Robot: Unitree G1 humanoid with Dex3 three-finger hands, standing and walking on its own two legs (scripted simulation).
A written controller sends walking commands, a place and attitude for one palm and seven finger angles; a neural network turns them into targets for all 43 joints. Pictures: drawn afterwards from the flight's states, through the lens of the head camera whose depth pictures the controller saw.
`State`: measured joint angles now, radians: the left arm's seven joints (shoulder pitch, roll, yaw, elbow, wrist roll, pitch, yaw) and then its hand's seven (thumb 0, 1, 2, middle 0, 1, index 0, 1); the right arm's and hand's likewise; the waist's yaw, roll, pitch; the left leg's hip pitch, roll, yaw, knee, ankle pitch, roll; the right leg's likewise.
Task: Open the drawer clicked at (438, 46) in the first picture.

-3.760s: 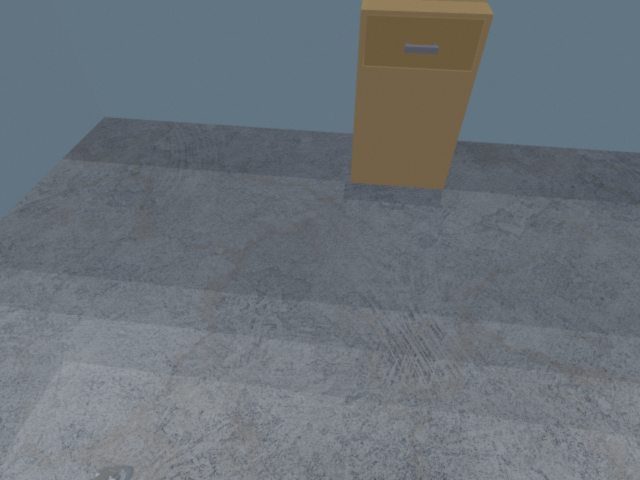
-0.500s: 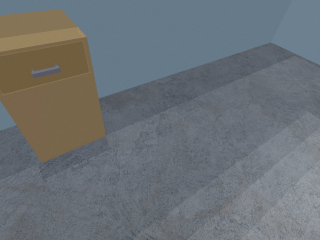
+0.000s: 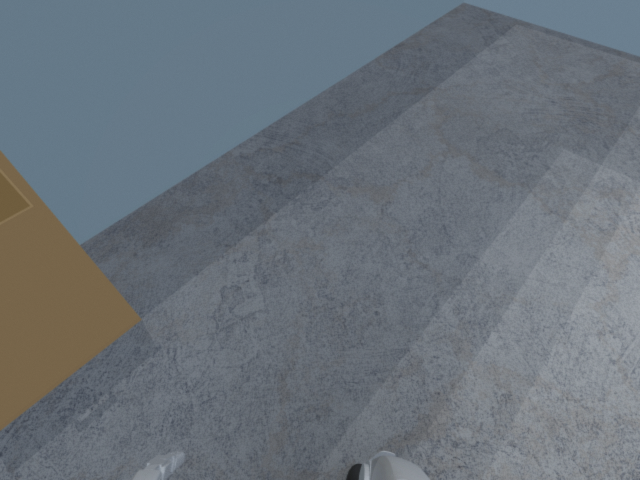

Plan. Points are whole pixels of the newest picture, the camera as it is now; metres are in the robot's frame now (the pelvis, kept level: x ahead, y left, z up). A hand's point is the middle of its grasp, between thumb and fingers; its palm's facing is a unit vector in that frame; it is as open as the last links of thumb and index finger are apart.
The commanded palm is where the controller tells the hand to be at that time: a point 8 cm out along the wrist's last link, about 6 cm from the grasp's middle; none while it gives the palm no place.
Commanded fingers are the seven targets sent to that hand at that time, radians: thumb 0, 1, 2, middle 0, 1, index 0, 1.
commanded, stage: turn to face it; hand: left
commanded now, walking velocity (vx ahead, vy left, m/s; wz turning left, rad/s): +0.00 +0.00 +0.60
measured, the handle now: out of the picture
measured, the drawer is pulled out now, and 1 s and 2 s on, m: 0.00 0.00 0.00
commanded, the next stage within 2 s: take the last steps up to it in 1.42 s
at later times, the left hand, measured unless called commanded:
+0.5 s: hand out of the picture +0.14 +0.23 -0.17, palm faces +0.24 -0.95 -0.18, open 7.3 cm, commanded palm none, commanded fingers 0.00 0.90 0.90 -0.20 -0.30 -0.20 -0.30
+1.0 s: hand (176, 477) +0.14 +0.20 -0.11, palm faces +0.47 -0.83 -0.30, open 7.4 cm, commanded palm none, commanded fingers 0.00 0.90 0.90 -0.20 -0.30 -0.20 -0.30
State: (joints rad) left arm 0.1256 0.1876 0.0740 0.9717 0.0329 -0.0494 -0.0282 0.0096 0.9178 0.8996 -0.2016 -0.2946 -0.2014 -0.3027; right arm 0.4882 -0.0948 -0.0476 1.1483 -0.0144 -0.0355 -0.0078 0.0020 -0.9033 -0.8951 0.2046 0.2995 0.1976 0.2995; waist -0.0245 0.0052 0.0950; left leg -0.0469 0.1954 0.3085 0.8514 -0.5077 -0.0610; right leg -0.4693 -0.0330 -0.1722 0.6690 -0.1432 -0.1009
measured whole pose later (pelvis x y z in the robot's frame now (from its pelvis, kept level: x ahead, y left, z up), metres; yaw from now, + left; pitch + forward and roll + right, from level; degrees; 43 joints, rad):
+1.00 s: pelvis +0.13 -0.04 +0.02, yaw +29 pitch +0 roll +1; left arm 0.17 0.19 0.04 0.86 0.02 0.02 0.02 0.01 0.91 0.90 -0.20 -0.29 -0.20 -0.30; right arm 0.22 -0.27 -0.11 0.93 -0.03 0.08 0.01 0.00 -0.91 -0.90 0.20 0.30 0.20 0.30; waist -0.03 0.05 0.04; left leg -0.50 -0.06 -0.06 0.89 -0.40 -0.03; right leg -0.25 -0.06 -0.08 0.58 -0.32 -0.01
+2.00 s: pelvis +0.15 +0.02 +0.04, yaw +49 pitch -1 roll +1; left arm 0.39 0.12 0.02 1.07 0.03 -0.05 0.01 0.01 0.91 0.90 -0.21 -0.30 -0.21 -0.30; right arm 0.31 -0.20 -0.07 1.07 -0.03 0.03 0.03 0.00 -0.91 -0.90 0.20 0.30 0.19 0.30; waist 0.00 0.02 0.01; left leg -0.50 0.07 0.05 0.99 -0.24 -0.01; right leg -0.06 -0.07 -0.15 0.38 -0.29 0.01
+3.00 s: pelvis +0.28 +0.25 +0.02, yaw +49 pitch -1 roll +0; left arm 0.17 0.17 0.05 1.02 0.02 0.04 0.04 0.00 0.92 0.90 -0.21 -0.30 -0.21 -0.30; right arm 0.18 -0.19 -0.06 1.02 -0.02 0.03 -0.03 0.00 -0.92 -0.90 0.20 0.30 0.19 0.30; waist 0.01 0.01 0.10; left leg -0.30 0.04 0.07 0.57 -0.21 0.00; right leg -0.27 -0.05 -0.16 0.60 -0.30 -0.02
